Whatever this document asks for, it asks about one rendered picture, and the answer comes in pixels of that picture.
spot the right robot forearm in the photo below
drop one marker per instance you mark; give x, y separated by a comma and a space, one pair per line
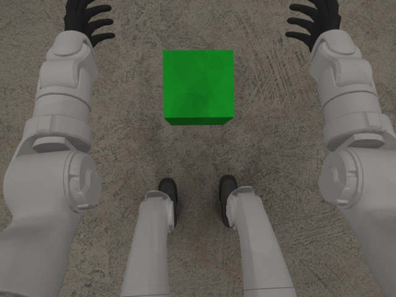
349, 100

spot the right robot hand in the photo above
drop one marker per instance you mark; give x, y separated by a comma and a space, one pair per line
325, 18

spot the right robot upper arm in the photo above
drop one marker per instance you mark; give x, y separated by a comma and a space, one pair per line
361, 183

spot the left robot forearm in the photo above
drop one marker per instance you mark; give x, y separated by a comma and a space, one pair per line
63, 99

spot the left robot foot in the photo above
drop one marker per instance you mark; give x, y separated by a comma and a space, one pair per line
168, 186

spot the robot right shin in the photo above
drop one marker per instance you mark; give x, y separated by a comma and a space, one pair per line
243, 189

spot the left robot upper arm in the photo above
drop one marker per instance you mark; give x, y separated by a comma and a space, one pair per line
47, 194

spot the carton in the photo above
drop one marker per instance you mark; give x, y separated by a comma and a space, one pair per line
198, 87

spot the left robot hand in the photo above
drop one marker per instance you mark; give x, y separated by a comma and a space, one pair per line
77, 18

